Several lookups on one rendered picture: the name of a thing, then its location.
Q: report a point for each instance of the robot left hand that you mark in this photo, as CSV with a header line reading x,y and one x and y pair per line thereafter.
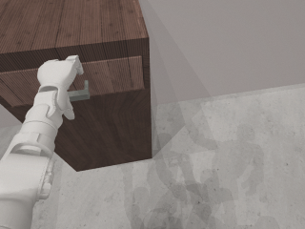
x,y
63,73

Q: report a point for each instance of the drawer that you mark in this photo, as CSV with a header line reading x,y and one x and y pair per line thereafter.
x,y
104,76

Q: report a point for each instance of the robot left forearm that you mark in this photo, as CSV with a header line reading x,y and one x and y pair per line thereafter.
x,y
40,128

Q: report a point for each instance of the handle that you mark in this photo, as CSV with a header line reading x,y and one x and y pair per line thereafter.
x,y
80,94

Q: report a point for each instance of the left robot upper arm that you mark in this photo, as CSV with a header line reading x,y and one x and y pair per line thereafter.
x,y
24,180

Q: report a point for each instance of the cabinet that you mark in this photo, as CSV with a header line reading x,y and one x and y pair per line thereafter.
x,y
107,129

